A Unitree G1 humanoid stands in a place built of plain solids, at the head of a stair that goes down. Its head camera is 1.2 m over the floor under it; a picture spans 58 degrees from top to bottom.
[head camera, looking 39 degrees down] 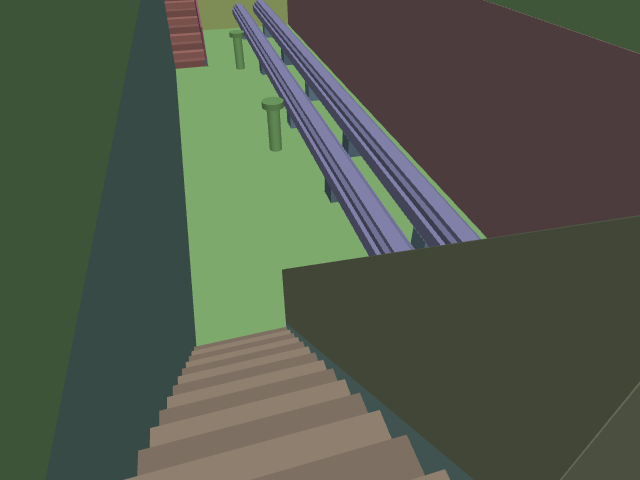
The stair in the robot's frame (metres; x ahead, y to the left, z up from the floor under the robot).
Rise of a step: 0.21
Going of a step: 0.23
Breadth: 1.10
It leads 16 degrees to the left of straight ahead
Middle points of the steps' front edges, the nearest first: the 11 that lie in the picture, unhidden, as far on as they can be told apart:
0.89 0.26 -0.62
1.10 0.32 -0.83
1.32 0.38 -1.04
1.54 0.44 -1.25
1.75 0.50 -1.46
1.97 0.57 -1.67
2.19 0.63 -1.88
2.40 0.69 -2.09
2.62 0.75 -2.29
2.84 0.81 -2.50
3.05 0.87 -2.71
